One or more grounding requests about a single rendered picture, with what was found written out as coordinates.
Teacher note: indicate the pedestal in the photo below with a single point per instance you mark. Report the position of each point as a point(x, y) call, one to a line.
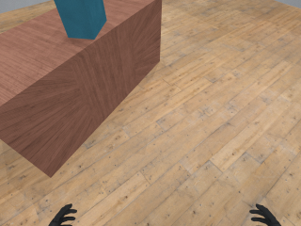
point(55, 91)

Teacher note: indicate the carton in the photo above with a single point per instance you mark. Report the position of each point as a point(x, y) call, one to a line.
point(82, 19)

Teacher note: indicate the right robot hand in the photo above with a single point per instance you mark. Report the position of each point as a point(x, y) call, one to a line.
point(269, 219)

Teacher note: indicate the left robot hand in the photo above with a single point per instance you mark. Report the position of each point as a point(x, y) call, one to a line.
point(59, 217)

